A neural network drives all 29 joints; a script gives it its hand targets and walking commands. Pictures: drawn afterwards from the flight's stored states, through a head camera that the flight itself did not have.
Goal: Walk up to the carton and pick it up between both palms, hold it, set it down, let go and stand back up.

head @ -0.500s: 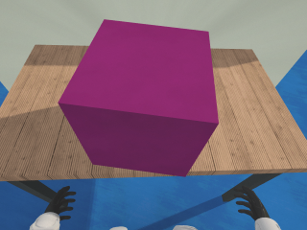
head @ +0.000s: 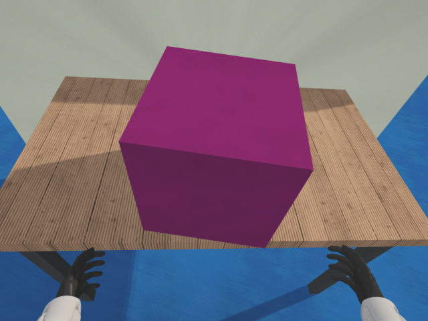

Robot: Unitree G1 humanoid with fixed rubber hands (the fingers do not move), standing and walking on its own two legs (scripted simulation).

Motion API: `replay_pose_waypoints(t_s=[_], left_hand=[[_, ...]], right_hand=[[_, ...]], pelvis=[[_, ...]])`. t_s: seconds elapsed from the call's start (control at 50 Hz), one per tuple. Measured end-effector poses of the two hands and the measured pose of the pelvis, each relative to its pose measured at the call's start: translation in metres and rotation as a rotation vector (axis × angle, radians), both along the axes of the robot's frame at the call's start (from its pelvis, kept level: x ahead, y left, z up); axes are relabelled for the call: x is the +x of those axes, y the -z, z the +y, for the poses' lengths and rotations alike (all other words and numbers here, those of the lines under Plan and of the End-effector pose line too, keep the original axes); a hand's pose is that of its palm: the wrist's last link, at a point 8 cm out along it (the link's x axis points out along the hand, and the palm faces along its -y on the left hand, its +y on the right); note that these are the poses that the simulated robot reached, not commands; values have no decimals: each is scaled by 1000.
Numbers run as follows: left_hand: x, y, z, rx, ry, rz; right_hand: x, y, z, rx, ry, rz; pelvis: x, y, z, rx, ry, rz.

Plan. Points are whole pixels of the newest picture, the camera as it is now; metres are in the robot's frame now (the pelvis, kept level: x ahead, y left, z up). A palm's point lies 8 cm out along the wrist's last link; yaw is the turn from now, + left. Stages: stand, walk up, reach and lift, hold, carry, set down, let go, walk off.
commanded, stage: reach and lift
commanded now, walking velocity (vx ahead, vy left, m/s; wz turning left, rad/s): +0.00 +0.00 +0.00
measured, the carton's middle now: (217, 149) +0.46 +0.00 +0.05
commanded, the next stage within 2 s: none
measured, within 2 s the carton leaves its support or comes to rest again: neither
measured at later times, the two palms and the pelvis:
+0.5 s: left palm (80, 259) +0.23 +0.25 +0.00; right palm (350, 262) +0.21 -0.23 +0.03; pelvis +0.03 +0.00 +0.01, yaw +0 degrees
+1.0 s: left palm (74, 228) +0.27 +0.25 +0.04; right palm (349, 248) +0.23 -0.21 +0.07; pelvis +0.03 +0.00 +0.01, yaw +0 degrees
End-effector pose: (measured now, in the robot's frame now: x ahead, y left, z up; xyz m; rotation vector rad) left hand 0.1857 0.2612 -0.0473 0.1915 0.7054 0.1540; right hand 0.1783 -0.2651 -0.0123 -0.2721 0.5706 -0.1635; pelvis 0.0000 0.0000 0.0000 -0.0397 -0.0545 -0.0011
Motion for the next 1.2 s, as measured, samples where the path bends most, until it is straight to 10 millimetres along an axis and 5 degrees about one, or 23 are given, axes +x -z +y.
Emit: replay_pose_waypoints(t_s=[0.26, 0.52, 0.9, 1.12, 1.2], left_hand=[[24, -27, -22, -125, 25, -124], [46, -47, -15, -141, 80, -258], [55, -78, -10, -172, 119, -402], [118, -110, -16, -190, 132, -465], [127, -120, -20, -185, 146, -448]], right_hand=[[13, -27, 14, 76, 71, -97], [36, -48, 42, 118, 85, -191], [41, -73, 60, 176, 68, -273], [72, -88, 47, 180, 93, -296], [82, -95, 51, 210, 86, -318]], pelvis=[[14, -5, -11, 14, -1, 8], [31, -6, 0, 1, -1, 31], [33, -7, 5, -5, -2, 34], [38, -6, 1, 1, -2, 41], [43, -6, 1, 1, -2, 47]])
